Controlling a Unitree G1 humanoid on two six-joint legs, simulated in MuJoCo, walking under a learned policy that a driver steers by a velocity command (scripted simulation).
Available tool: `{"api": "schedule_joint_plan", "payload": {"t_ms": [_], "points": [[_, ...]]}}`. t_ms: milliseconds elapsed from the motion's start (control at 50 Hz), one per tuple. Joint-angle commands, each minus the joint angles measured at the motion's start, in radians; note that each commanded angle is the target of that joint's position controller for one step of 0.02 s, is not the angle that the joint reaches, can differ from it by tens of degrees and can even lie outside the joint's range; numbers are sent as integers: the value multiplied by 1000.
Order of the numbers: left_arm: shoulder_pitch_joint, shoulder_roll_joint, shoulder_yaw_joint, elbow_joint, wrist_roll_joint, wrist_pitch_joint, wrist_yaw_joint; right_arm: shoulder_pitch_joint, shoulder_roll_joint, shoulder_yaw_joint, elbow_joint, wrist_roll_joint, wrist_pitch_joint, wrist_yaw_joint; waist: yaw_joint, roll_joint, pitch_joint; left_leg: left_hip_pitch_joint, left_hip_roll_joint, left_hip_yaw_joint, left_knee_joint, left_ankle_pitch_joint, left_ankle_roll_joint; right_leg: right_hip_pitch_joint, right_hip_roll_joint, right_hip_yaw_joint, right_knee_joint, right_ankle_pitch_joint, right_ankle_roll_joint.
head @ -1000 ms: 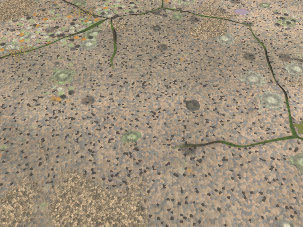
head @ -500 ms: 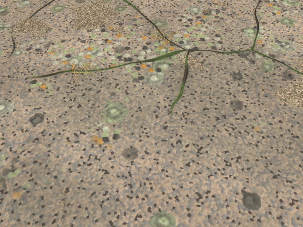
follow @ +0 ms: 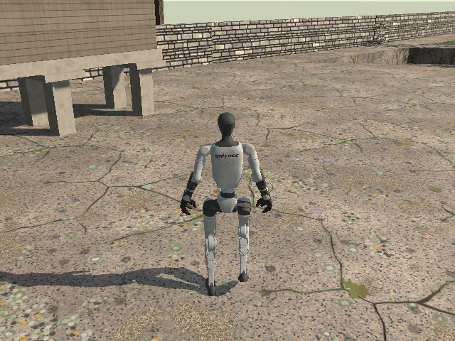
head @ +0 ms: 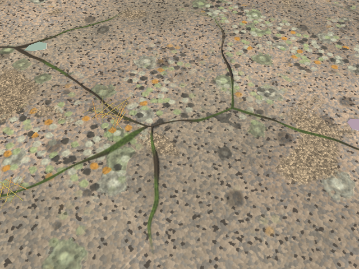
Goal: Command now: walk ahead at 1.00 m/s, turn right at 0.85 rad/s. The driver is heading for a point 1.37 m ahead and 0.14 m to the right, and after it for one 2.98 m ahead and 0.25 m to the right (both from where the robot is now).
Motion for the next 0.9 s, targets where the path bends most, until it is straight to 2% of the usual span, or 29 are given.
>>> {"api": "schedule_joint_plan", "payload": {"t_ms": [20,60,100,140,180,220,240,260,280,300,320,340,380,400,480,560,580,620,660,680,700,720,740,760,780,800,840,860,900], "points": [[-87,-51,-24,-127,16,21,-28,45,-22,-5,-4,23,-34,7,9,139,68,110,268,-166,-283,253,100,-254,-92,44,-21,78,8],[-158,-47,-35,-175,12,18,-46,5,-36,-8,1,19,-42,5,37,148,96,58,218,-25,-314,349,78,-217,-86,13,-148,208,3],[-228,-32,-45,-203,7,16,-63,-2,-74,-16,6,18,-45,1,40,104,124,19,181,85,-359,420,60,-100,-56,-65,-352,317,-19],[-268,-17,-47,-208,7,12,-70,44,-119,-23,21,18,-43,-4,34,78,128,70,175,144,-325,742,48,13,13,-156,-472,356,-54],[-190,26,-36,-183,4,7,-60,80,-190,-39,14,17,-21,-15,85,120,52,190,201,151,-145,1177,37,125,92,-200,-498,275,-85],[107,98,-1,-103,5,4,-39,28,-249,-56,-14,8,19,-24,242,151,-105,158,244,121,266,1317,50,439,142,-161,-504,157,-133],[288,138,26,-33,10,6,-16,21,-240,-54,-20,-3,29,-20,300,107,-180,2,219,103,578,1085,49,704,149,-78,-565,95,-158],[211,210,55,-27,-8,20,9,27,-127,-31,-33,-10,26,-2,207,-137,-102,-273,17,95,989,8,20,790,24,141,-644,36,-179],[123,328,65,-96,28,26,10,154,-82,-5,-149,18,9,1,63,-249,-306,-609,-52,-99,1274,-234,-12,1061,-241,722,-802,49,-376],[152,263,63,-110,17,31,27,26,-142,-6,-157,10,-14,-1,142,-31,-299,-696,-6,-198,1235,-105,-2,1008,-250,806,-977,-121,-355],[122,209,49,-79,12,20,40,8,-144,-2,-146,16,-21,-2,91,58,-119,-686,47,-192,1129,-47,6,818,-237,709,-1015,-128,-306],[87,165,36,-63,10,3,41,-7,-125,4,-138,5,-16,-2,35,124,-35,-609,95,-188,1021,-26,8,637,-195,608,-1015,-58,-262],[38,100,8,-58,4,-34,45,29,-93,16,-113,-20,25,9,-38,138,21,-441,135,-199,902,-35,-1,376,-118,456,-1040,56,-229],[42,76,-2,-48,0,-52,41,37,-79,18,-105,-18,44,17,-53,129,32,-413,151,-195,842,-46,-7,325,-99,392,-1063,77,-220],[117,77,-1,-9,-11,-95,12,-154,-31,34,-159,14,61,39,10,63,132,-499,167,-127,531,205,26,328,-33,151,-1165,330,-130],[158,74,-12,20,-14,-120,15,-246,-17,35,-163,43,47,60,50,65,119,-409,60,-60,257,488,95,462,-30,-36,-1242,632,-27],[165,81,-13,26,-11,-126,19,-259,-13,37,-169,44,41,64,48,37,130,-391,58,-53,201,528,112,499,-61,-58,-1239,725,-8],[174,93,-16,40,-5,-121,38,-256,-48,25,-151,31,37,63,36,14,88,-350,-21,7,157,501,136,643,-72,-108,-1175,1047,29],[159,138,-7,36,22,-97,70,-152,-95,9,-115,23,46,62,-32,-60,-8,-250,-111,43,164,359,155,758,-111,-134,-981,1405,63],[125,160,0,27,38,-77,81,5,-130,-8,-69,25,51,58,-116,-81,-79,-117,-150,45,182,281,171,757,-126,-143,-775,1514,72],[60,182,8,5,50,-58,88,226,-168,-30,2,28,56,49,-222,-82,-154,64,-151,10,175,203,200,688,-129,-146,-486,1507,75],[-18,192,13,-14,43,-53,86,411,-213,-60,45,24,64,34,-336,-21,-180,261,-93,-96,119,108,264,490,-49,-172,-41,1191,69],[25,12,-25,-80,17,-83,58,328,-296,-90,47,18,86,24,-153,387,-182,603,144,-564,135,136,414,-103,171,-94,420,-141,142],[31,32,-49,-135,6,-106,51,235,-294,-92,2,25,84,30,-131,244,-318,658,244,-945,-80,-61,524,-282,151,110,488,-176,120],[-53,59,-57,-148,13,-121,46,199,-227,-83,-10,24,80,22,-130,65,-190,523,243,-917,-175,-163,474,-302,76,153,379,-84,97],[-67,59,-62,-155,16,-131,37,175,-153,-65,11,24,80,18,-63,-42,-55,311,209,-830,-222,-147,412,-245,25,135,227,-25,77],[-83,39,-75,-172,56,-92,31,133,-129,-50,15,24,60,8,16,-60,51,43,107,-680,-245,-39,357,-137,-20,115,97,-52,99],[-71,29,-82,-175,64,-66,28,122,-130,-46,13,27,49,9,40,-39,75,-52,69,-627,-263,-27,350,-103,-40,99,28,-64,114],[-150,24,-94,-221,62,-45,21,113,-168,-56,-1,34,27,16,37,4,115,-200,12,-552,-313,38,350,-45,-59,46,-161,-20,140]]}}
Keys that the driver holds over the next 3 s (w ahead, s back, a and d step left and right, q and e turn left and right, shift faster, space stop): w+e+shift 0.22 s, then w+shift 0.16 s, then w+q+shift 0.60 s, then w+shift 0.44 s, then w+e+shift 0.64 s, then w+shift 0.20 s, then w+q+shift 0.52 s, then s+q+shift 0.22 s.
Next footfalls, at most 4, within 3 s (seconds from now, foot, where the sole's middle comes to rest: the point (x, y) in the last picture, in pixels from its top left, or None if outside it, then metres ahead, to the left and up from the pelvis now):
0.26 right None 0.42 -0.09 -0.77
0.72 left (208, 179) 0.88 -0.11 -0.77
1.14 right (238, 111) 1.30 -0.28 -0.77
1.58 left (180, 66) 1.67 0.02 -0.77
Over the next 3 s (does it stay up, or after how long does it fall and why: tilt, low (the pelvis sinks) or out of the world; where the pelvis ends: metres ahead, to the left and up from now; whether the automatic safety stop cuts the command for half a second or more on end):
stays up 2.82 -0.30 -0.01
